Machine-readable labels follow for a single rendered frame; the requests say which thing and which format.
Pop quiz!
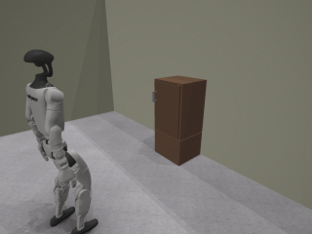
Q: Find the handle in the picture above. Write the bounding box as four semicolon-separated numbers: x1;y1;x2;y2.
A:
152;91;157;102

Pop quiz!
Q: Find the robot left shin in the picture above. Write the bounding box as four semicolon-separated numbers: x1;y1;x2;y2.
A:
54;177;70;218

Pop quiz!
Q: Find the robot left upper arm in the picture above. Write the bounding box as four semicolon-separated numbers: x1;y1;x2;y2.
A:
25;83;35;122

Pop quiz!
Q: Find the right robot foot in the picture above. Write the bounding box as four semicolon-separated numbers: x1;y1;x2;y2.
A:
71;218;98;234

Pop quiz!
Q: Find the robot right upper arm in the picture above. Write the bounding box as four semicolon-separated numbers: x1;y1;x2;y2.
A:
44;88;64;137

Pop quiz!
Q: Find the robot left forearm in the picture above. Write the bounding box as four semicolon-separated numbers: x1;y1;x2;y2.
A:
27;119;46;144

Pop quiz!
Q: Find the robot right hand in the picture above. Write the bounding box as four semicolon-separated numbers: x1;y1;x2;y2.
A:
58;166;77;194

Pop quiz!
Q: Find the robot left hand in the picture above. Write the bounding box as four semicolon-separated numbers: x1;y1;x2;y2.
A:
38;143;49;161

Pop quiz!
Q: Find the robot right forearm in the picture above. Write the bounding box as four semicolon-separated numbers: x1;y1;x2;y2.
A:
48;126;69;170

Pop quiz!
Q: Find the cupboard door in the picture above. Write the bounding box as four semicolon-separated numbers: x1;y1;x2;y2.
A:
154;81;181;139

